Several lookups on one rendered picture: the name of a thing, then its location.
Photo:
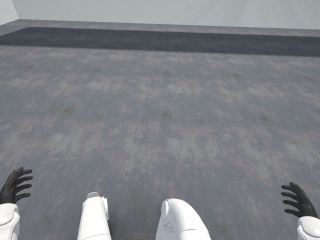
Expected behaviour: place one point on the robot left thigh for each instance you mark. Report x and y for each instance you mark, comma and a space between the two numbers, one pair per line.
93, 223

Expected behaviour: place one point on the left robot hand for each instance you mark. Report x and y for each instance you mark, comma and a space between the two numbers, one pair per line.
10, 189

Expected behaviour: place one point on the robot left forearm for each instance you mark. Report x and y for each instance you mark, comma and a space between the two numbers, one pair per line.
9, 221

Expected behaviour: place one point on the robot right thigh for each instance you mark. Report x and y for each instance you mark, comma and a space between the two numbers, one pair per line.
186, 223

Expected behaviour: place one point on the robot right forearm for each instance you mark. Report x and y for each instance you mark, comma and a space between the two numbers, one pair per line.
308, 228

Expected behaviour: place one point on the robot thigh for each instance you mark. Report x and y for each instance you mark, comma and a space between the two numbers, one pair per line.
93, 223
186, 223

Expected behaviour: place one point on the right robot hand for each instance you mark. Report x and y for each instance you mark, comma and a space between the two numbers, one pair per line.
304, 204

